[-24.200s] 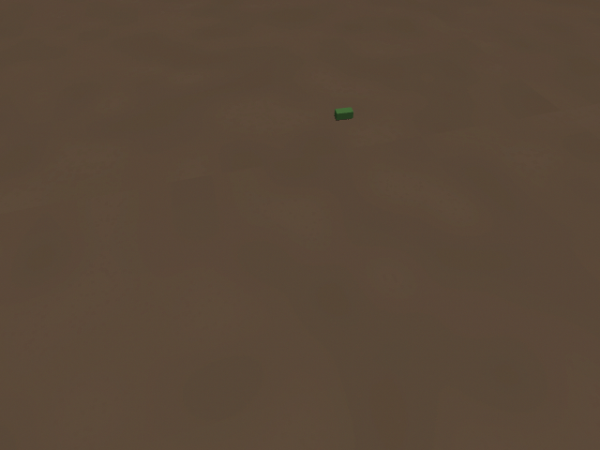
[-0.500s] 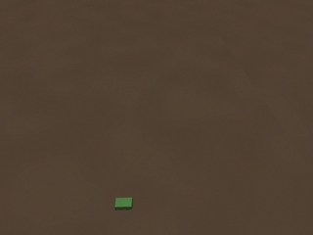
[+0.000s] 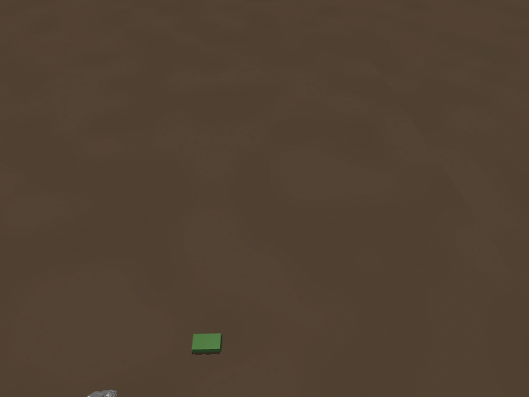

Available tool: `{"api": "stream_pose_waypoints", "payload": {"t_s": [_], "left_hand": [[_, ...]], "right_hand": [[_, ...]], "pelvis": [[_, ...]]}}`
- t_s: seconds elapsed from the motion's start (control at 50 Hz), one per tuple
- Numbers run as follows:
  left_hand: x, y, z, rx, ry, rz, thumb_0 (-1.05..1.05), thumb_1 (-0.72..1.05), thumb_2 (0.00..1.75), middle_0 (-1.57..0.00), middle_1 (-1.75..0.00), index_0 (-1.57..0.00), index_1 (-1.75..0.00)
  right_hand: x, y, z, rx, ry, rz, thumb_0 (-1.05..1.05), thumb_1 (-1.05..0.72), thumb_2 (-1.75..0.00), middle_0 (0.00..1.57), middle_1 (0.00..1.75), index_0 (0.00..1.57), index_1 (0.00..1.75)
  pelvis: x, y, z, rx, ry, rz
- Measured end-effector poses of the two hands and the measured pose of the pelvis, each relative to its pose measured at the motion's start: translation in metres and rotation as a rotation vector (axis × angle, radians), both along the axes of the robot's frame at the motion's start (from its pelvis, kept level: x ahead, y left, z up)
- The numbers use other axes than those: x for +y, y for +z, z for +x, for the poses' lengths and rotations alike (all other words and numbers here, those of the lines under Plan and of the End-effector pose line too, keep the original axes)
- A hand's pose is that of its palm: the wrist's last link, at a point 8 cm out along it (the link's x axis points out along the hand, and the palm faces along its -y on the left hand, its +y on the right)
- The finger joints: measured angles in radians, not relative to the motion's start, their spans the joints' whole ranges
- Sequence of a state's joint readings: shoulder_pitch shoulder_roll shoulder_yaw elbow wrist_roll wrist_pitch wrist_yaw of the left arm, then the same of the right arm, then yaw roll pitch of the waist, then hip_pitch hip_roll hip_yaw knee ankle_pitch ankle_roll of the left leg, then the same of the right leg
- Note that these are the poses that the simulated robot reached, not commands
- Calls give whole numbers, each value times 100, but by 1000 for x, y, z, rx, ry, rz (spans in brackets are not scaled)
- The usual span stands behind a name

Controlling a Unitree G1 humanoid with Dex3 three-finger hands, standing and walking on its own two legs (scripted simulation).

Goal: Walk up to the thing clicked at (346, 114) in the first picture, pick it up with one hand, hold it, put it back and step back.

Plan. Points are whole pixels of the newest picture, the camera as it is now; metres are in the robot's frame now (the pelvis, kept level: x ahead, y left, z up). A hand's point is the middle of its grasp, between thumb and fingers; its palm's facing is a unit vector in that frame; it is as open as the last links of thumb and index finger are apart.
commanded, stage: stand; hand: left
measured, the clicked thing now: (207, 343) +0.39 +0.24 -0.76
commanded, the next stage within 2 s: walk up in 0.90 s
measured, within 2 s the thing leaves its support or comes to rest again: neither
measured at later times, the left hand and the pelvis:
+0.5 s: hand out of the picture +0.05 +0.25 -0.15, palm faces -0.02 -0.94 -0.35, open 7.4 cm; pelvis -0.02 -0.01 +0.00, yaw +0 degrees
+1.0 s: hand out of the picture +0.06 +0.25 -0.16, palm faces +0.01 -0.93 -0.36, open 7.4 cm; pelvis -0.03 -0.01 -0.01, yaw +0 degrees
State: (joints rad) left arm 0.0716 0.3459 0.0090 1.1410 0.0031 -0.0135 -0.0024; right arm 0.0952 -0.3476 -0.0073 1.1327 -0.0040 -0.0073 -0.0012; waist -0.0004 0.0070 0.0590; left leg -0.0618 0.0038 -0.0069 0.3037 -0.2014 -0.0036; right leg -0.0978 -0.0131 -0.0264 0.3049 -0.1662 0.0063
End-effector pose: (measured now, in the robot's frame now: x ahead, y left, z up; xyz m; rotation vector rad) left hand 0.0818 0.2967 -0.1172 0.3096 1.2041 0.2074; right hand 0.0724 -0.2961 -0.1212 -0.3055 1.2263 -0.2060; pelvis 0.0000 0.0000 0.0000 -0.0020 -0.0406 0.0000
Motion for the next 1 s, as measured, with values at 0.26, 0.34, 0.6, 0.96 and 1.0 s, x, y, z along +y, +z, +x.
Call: {"api": "stream_pose_waypoints", "payload": {"t_s": [0.26,0.34,0.6,0.96,1.0], "left_hand": [[-4,1,-12,3,-6,-2,0,90,90,-21,-30,-20,-30],[-4,1,-19,9,-3,0,0,90,90,-21,-30,-20,-30],[-5,0,-42,53,7,7,0,90,90,-21,-30,-20,-30],[-9,-1,-27,24,16,10,0,90,90,-21,-30,-20,-30],[-6,-2,-26,13,20,18,0,90,90,-21,-30,-21,-30]], "right_hand": [[-3,3,2,-31,12,0,1,-90,-90,21,30,21,30],[-5,3,-4,-26,13,0,1,-90,-90,21,30,21,30],[-10,-3,-30,34,5,6,1,-90,-90,21,30,21,30],[-18,-6,-26,40,-3,0,1,-90,-90,21,30,21,30],[-21,-8,-25,37,-2,-10,1,-90,-90,21,30,21,30]], "pelvis": [[-3,1,-7,-10,-2,1],[-5,1,-10,-13,-2,1],[-10,0,-18,-7,-1,4],[-14,-3,-19,6,-1,0],[-13,-6,-27,7,0,-5]]}}
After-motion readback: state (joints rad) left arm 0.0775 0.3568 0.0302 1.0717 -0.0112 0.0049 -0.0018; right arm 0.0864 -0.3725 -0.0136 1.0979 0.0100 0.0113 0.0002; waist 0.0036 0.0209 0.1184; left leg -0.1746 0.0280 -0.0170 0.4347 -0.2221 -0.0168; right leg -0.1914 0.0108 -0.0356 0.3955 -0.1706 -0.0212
